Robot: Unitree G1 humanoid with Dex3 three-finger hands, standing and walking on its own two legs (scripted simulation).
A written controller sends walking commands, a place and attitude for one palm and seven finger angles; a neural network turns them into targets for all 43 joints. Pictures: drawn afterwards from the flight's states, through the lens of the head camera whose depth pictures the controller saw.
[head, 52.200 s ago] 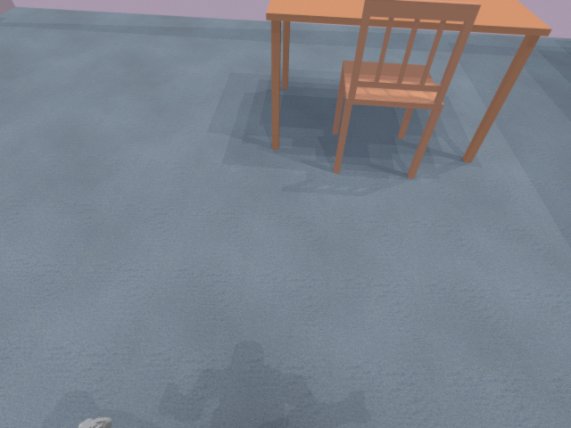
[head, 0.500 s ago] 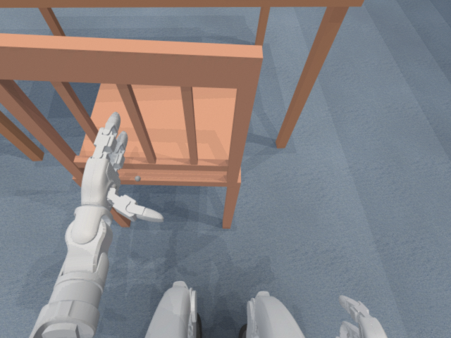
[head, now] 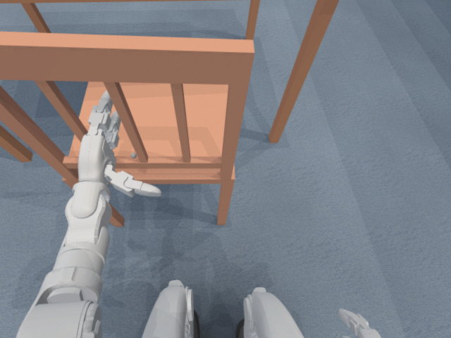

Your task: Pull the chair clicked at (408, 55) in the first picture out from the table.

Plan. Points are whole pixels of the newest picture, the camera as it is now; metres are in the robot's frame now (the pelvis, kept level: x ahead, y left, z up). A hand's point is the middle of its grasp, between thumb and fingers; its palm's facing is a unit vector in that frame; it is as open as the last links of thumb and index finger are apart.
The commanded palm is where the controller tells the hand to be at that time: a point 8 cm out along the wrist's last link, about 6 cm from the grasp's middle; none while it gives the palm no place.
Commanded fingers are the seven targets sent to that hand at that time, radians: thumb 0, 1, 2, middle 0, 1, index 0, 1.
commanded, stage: push the fingers through the gap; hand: left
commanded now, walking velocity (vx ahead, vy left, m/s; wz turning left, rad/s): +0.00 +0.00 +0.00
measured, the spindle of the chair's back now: (130, 127) +0.49 +0.18 +0.01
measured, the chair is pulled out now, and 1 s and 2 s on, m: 0.18 0.19 0.24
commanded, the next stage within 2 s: hook a spindle and tug to test in 0.34 s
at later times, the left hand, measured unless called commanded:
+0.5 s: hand (136, 156) +0.42 +0.15 +0.02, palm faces -0.01 -1.00 -0.04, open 16.9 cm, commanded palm +0.40 +0.20 +0.02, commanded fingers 0.00 -0.50 0.30 -0.13 -0.30 -0.13 -0.30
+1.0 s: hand (133, 146) +0.44 +0.16 +0.03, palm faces +0.03 -1.00 -0.03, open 12.6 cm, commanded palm +0.40 +0.19 +0.02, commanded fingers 0.00 0.28 0.64 -0.50 -1.45 -0.50 -1.45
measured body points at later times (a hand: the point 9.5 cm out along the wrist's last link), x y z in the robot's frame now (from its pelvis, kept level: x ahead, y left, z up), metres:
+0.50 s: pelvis +0.00 +0.00 +0.00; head +0.13 +0.02 +0.43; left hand +0.42 +0.21 +0.03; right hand +0.09 -0.26 -0.12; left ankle +0.04 +0.09 -0.62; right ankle +0.00 -0.11 -0.62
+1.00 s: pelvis +0.01 +0.00 +0.01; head +0.15 +0.01 +0.44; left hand +0.43 +0.21 +0.03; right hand +0.09 -0.26 -0.11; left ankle +0.04 +0.09 -0.62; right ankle +0.00 -0.11 -0.62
